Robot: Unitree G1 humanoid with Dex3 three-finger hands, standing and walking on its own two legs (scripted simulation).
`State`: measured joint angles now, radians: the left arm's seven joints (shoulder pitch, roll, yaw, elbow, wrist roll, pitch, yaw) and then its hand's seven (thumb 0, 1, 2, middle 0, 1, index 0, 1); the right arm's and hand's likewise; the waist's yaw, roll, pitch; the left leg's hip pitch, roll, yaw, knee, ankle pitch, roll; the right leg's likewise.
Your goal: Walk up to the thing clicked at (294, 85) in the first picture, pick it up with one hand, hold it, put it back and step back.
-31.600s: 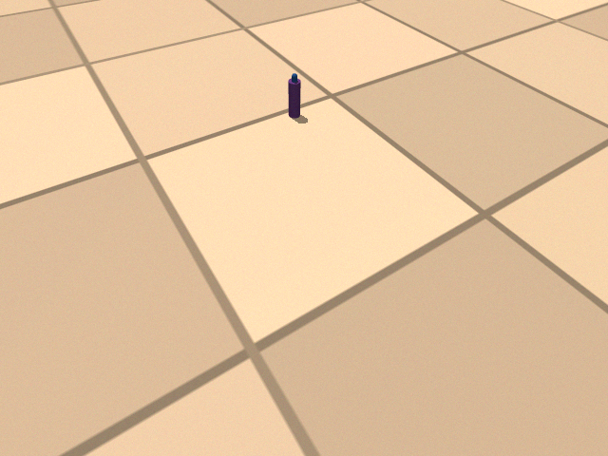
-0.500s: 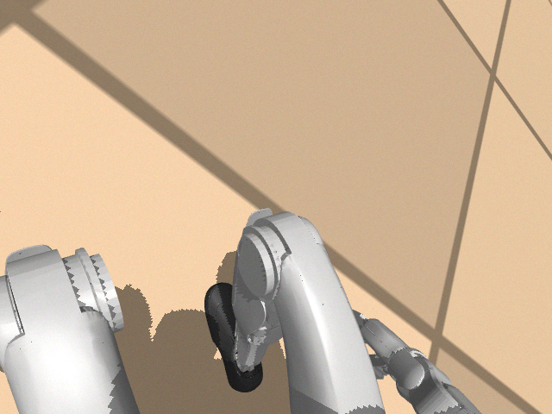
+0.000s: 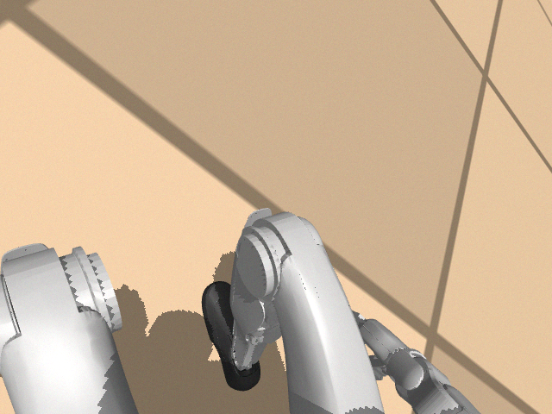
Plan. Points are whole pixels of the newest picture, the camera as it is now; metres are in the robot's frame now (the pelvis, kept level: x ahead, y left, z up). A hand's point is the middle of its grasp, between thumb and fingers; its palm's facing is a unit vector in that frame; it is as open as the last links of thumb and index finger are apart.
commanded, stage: withdraw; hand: left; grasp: from the side
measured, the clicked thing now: out of the picture +0.43 +0.37 -0.16
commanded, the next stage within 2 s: rise in 0.18 s
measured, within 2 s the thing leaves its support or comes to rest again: rests again in 0.14 s
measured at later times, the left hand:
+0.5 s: hand out of the picture +0.35 +0.47 -0.06, palm faces +0.54 -0.80 -0.26, open 17.3 cm
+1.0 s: hand out of the picture +0.24 +0.38 +0.12, palm faces +0.40 -0.76 -0.52, open 17.0 cm
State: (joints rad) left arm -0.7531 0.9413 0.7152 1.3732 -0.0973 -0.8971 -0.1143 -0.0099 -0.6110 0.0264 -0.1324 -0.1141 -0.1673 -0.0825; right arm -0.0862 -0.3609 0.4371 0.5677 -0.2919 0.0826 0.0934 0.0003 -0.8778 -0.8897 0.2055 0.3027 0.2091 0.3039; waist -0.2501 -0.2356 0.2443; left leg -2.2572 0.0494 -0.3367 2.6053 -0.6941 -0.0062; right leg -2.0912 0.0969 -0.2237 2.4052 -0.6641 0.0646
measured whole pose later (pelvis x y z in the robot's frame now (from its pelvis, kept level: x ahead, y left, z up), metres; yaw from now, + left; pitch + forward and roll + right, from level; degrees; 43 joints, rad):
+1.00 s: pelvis +0.03 -0.01 +0.21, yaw +12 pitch +32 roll -5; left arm -0.06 0.50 0.38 0.39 0.03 0.03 0.08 -0.01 -0.46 0.11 -0.08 -0.07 -0.08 -0.07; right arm 0.07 -0.23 0.02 0.54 0.05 0.12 -0.04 0.01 -0.90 -0.90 0.20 0.30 0.21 0.30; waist -0.03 -0.02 -0.14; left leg -1.77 0.06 -0.08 1.84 -0.63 -0.01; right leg -1.70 0.02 -0.06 1.80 -0.66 0.01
